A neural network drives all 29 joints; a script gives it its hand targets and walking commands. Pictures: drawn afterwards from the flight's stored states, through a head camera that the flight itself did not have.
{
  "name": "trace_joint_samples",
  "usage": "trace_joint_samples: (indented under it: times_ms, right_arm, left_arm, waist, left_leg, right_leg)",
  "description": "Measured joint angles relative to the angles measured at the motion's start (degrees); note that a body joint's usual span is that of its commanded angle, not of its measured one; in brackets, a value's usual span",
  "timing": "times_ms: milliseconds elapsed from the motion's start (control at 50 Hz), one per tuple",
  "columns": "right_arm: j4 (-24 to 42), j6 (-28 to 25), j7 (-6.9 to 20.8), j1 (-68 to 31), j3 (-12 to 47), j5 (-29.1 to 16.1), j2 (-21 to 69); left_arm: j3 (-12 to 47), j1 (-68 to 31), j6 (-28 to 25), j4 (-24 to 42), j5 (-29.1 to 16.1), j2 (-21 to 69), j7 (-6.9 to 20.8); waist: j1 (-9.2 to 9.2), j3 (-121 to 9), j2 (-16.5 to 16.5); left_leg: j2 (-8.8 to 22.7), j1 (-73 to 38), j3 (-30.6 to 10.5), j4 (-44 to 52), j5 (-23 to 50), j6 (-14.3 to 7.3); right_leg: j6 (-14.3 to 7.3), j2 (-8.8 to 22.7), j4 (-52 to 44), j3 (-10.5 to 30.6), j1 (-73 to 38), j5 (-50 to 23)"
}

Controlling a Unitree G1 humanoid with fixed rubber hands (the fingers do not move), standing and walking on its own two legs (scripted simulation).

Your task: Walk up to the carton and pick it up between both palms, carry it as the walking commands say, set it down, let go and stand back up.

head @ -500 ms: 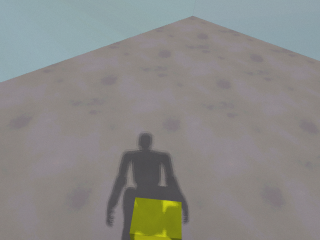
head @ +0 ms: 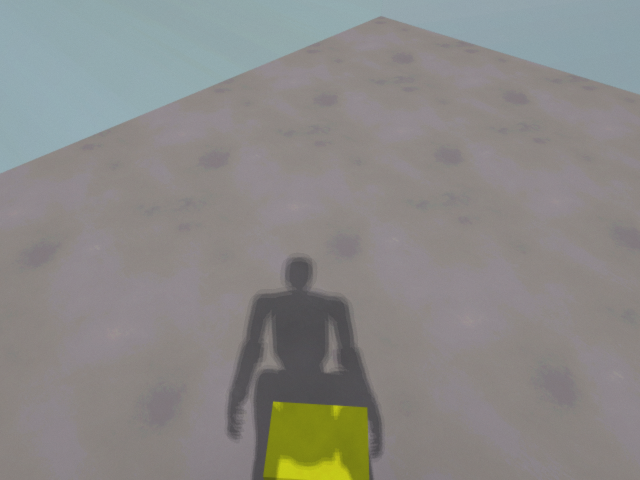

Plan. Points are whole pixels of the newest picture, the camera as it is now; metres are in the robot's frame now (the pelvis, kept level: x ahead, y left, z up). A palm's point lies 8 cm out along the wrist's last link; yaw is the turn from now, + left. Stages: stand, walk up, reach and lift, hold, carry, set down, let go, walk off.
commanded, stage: walk up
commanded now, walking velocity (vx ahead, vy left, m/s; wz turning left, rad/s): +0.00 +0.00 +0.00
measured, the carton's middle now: (317, 453) +0.34 +0.02 -0.66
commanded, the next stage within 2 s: stand in 0.98 s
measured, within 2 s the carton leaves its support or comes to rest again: neither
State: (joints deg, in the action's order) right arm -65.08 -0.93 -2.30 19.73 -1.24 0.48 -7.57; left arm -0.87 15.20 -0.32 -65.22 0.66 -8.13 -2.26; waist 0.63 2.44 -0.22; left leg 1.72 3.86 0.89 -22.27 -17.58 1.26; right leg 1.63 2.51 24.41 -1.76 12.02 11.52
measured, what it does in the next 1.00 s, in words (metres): steps on the spot: right foot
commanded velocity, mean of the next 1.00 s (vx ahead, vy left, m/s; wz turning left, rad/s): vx -0.05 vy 0.01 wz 0.00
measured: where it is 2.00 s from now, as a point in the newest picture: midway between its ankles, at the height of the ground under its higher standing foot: outside the picture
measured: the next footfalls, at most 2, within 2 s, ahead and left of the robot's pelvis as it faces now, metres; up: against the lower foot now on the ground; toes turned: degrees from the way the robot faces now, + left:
right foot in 0.76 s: -0.08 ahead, -0.07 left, +0.00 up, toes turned -1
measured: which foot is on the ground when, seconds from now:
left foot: down 0.00-1.00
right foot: down 0.00-0.44, up 0.46-0.74, down 0.76-1.00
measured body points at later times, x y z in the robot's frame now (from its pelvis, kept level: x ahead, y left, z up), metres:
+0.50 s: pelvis -0.06 +0.04 -0.01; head -0.04 +0.07 +0.43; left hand -0.02 +0.30 -0.18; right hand +0.00 -0.22 -0.15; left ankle -0.05 +0.14 -0.74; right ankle -0.01 -0.13 -0.71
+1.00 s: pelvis -0.08 +0.04 +0.00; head -0.08 +0.03 +0.45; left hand -0.11 +0.26 -0.15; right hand -0.10 -0.18 -0.16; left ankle -0.05 +0.14 -0.74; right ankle -0.12 -0.06 -0.74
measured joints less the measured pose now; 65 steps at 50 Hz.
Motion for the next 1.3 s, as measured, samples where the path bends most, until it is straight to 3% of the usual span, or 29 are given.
trace_joint_samples:
  times_ms: [200,240,300,340,440,500,560,680,760,920,1180,1240,1300]
  right_arm:
    - [0.28,0.29,-0.31,0.08,-0.29,0.06,-0.05]
    - [1.40,1.48,-0.55,-0.42,-1.64,0.15,-0.71]
    - [3.48,3.14,-0.72,-2.95,-2.35,-0.38,-2.79]
    - [5.54,3.26,-0.42,-5.03,-2.32,-0.40,-3.59]
    - [9.58,2.42,-0.02,-6.24,-2.57,0.62,-4.03]
    - [10.18,2.33,0.10,-6.20,-2.09,1.50,-3.36]
    - [10.12,2.29,0.28,-5.29,-1.33,1.31,-2.83]
    - [8.98,0.75,0.19,-4.63,-1.18,0.40,-1.17]
    - [7.71,0.58,0.55,-3.83,-1.35,-0.59,-0.54]
    - [4.15,0.68,1.14,-1.92,-0.69,-0.11,-1.01]
    - [2.50,0.61,0.78,-0.27,-0.14,-0.10,-0.55]
    - [13.39,7.29,0.25,-3.87,1.63,-3.05,-1.87]
    - [19.91,18.74,0.29,-15.46,2.83,-5.60,-4.62]
  left_arm:
    - [-0.15,0.00,0.10,-0.41,-0.05,0.00,0.00]
    - [-1.03,-0.67,0.10,1.10,0.28,-0.06,-0.70]
    - [-1.78,-1.41,0.26,3.80,0.54,-1.23,-1.58]
    - [-2.19,-1.24,1.46,4.70,0.59,-2.59,-1.71]
    - [-3.39,-2.48,3.75,5.74,0.38,-5.23,-0.94]
    - [-3.70,-3.21,4.95,7.08,0.89,-5.79,-0.58]
    - [-3.41,-2.75,4.90,7.37,1.07,-5.27,0.97]
    - [-2.51,0.59,4.01,5.69,0.33,-2.68,0.87]
    - [-1.50,2.05,1.89,4.22,0.11,-1.54,0.01]
    - [-0.35,4.14,-0.55,2.17,-0.09,0.80,0.14]
    - [0.03,5.23,-0.54,3.25,-0.25,0.06,-0.17]
    - [2.27,0.67,6.75,15.17,-3.96,-1.87,-0.10]
    - [3.87,-10.95,19.07,22.22,-6.40,-4.58,0.19]
  waist:
    - [0.11,-0.20,-0.19]
    - [0.23,0.50,-0.50]
    - [1.38,2.09,-0.09]
    - [1.11,2.20,0.40]
    - [0.21,0.68,1.26]
    - [-0.08,0.64,2.00]
    - [-0.61,-0.72,2.07]
    - [-1.35,-3.03,1.65]
    - [-0.95,-2.61,1.71]
    - [-1.51,-0.38,-1.20]
    - [-1.44,-0.09,-0.08]
    - [0.24,-1.93,0.40]
    - [0.13,-1.46,0.60]
  left_leg:
    - [0.77,-0.05,-0.27,0.06,-0.02,0.60]
    - [0.52,4.34,0.54,-6.76,-0.38,0.64]
    - [-1.99,14.18,1.11,-28.10,-12.46,0.24]
    - [-2.03,16.65,1.41,-31.45,-13.13,-0.26]
    - [-0.27,12.04,1.24,-12.15,-2.16,-0.86]
    - [0.16,13.42,1.72,-13.83,-0.87,-2.53]
    - [0.36,11.54,1.59,-9.07,2.03,-3.00]
    - [-0.74,9.51,2.09,-2.34,6.21,-3.56]
    - [-1.84,10.40,3.21,-3.02,6.29,-3.18]
    - [-1.62,7.59,2.60,0.45,8.71,-2.72]
    - [-1.60,7.38,2.00,-0.21,8.35,-2.26]
    - [-1.20,16.71,2.79,-8.68,3.24,-2.91]
    - [-0.62,22.67,2.95,-14.18,4.05,-2.75]
  right_leg:
    - [-0.56,-0.71,-0.24,-0.40,-0.20,0.01]
    - [-0.55,-0.04,1.33,-0.86,1.46,0.24]
    - [-0.45,2.10,3.28,-0.47,4.02,-0.16]
    - [0.38,2.65,3.41,-0.02,5.02,-0.89]
    - [1.63,2.69,8.21,0.11,8.97,-0.06]
    - [0.27,-0.32,22.93,3.48,14.07,14.12]
    - [-0.05,-1.87,30.28,2.80,14.18,11.58]
    - [-0.05,-2.64,15.31,-0.18,3.26,13.09]
    - [-1.44,-2.60,-2.20,-0.51,-5.36,4.52]
    - [-2.66,-3.04,-4.04,-1.18,-7.49,2.90]
    - [-3.09,-3.09,-2.73,-1.77,-7.60,3.80]
    - [-3.59,-2.98,6.71,-1.01,2.62,7.10]
    - [-3.48,-3.14,13.67,-0.94,9.05,9.36]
